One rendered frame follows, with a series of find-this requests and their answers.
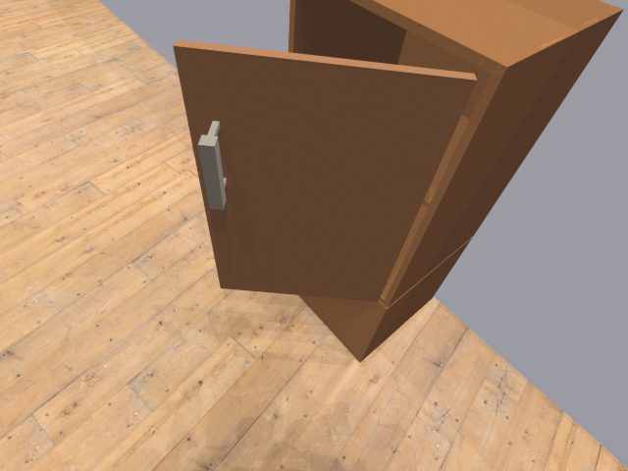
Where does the handle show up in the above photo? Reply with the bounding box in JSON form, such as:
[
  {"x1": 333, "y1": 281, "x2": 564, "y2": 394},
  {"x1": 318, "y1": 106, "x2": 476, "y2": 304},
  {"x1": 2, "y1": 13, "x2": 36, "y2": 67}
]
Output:
[{"x1": 198, "y1": 121, "x2": 227, "y2": 210}]

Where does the cupboard door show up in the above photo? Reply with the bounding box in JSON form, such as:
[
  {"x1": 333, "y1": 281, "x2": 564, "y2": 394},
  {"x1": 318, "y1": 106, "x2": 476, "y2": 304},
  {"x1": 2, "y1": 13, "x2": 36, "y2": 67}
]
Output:
[{"x1": 173, "y1": 39, "x2": 477, "y2": 302}]

